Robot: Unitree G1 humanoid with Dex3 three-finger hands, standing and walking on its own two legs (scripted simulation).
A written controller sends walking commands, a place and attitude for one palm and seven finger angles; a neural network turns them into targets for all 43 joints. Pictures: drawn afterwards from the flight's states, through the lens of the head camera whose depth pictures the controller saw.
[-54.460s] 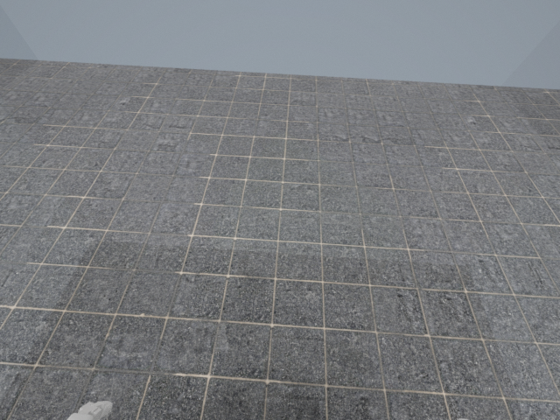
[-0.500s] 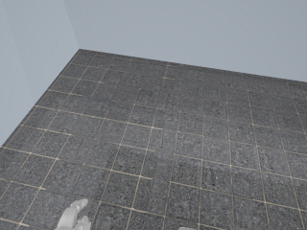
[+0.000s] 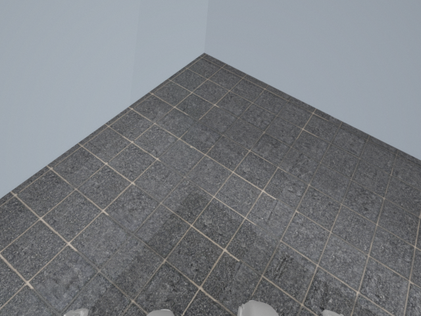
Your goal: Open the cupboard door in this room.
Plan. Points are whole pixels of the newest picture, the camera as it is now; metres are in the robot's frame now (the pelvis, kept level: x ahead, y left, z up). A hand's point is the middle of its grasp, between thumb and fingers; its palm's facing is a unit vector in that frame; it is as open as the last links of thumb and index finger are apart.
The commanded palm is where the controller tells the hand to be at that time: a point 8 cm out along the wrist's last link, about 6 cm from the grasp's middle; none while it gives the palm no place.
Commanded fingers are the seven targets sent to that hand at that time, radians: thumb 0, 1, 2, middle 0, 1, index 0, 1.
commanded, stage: turn to face it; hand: left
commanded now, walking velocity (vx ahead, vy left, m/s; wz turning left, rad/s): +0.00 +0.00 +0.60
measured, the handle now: out of the picture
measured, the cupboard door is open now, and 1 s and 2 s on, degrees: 43 43 43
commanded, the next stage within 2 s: none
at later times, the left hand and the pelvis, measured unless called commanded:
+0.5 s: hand out of the picture +0.02 +0.14 -0.16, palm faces +0.33 -0.92 -0.22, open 7.4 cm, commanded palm none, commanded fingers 0.00 0.90 0.90 -0.20 -0.30 -0.20 -0.30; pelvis +0.02 -0.05 +0.00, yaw +19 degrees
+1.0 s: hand out of the picture +0.00 +0.16 -0.15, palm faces +0.58 -0.75 -0.31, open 7.4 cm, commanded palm none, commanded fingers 0.00 0.90 0.90 -0.20 -0.30 -0.20 -0.30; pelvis +0.05 -0.08 +0.00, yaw +37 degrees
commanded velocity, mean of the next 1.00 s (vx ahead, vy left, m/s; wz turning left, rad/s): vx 0.00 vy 0.00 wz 0.60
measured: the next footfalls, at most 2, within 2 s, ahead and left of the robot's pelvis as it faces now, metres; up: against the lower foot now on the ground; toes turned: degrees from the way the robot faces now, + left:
right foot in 0.22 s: +0.06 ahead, -0.16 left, +0.00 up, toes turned +7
left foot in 0.58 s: +0.02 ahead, +0.09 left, +0.00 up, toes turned +27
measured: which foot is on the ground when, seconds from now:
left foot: down 0.00-0.22, up 0.24-0.56, down 0.58-0.92, up 0.94-1.00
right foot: up 0.00-0.20, down 0.22-0.56, up 0.58-0.90, down 0.92-1.00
